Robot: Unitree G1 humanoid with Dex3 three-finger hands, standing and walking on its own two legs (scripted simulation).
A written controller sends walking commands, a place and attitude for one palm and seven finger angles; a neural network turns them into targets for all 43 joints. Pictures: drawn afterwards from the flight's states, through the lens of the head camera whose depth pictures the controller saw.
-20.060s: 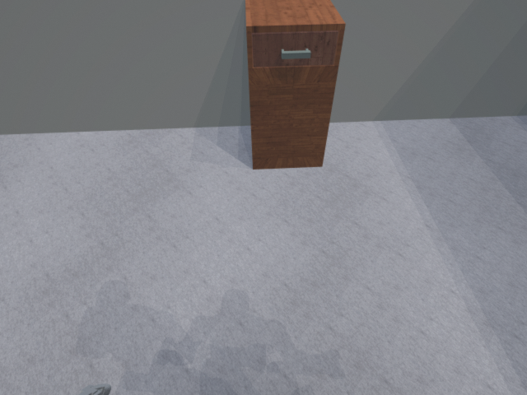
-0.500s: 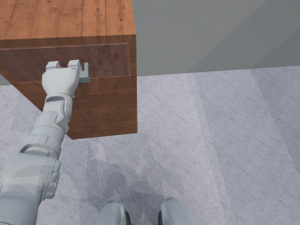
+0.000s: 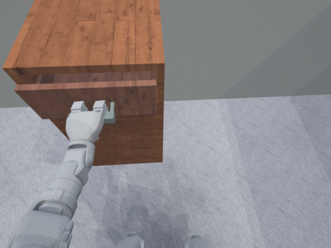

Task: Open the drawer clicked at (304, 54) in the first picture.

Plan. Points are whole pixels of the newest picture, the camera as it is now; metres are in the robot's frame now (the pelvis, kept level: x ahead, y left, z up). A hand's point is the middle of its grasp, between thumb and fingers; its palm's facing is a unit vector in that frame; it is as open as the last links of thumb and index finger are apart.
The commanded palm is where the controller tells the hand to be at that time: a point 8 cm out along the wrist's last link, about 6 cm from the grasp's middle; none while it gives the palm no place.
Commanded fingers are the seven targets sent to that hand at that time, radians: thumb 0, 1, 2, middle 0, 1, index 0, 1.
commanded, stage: pull the drawer open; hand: left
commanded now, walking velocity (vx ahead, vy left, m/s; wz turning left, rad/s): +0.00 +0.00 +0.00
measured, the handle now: (93, 112) +0.48 +0.20 -0.02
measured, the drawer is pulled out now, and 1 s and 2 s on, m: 0.05 0.17 0.28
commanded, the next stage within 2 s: none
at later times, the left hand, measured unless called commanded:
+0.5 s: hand (91, 152) +0.36 +0.19 -0.04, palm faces -0.04 -0.07 -1.00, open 6.1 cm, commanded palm +0.32 +0.19 +0.01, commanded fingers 0.00 0.90 0.90 -0.40 -1.35 -0.40 -1.35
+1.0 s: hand (88, 178) +0.29 +0.19 -0.04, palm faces -0.02 -0.08 -1.00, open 6.0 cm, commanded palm +0.25 +0.20 +0.01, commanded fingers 0.00 0.90 0.90 -0.40 -1.35 -0.40 -1.35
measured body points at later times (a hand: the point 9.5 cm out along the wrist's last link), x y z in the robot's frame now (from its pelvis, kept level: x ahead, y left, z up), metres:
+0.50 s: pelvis +0.00 +0.00 +0.01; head +0.09 -0.01 +0.45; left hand +0.36 +0.19 +0.01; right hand +0.10 -0.26 -0.13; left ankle -0.02 +0.09 -0.67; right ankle -0.03 -0.12 -0.67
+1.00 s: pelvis -0.01 -0.01 +0.00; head +0.06 -0.03 +0.45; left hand +0.29 +0.19 +0.01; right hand +0.13 -0.27 -0.12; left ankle -0.02 +0.09 -0.67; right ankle -0.03 -0.12 -0.67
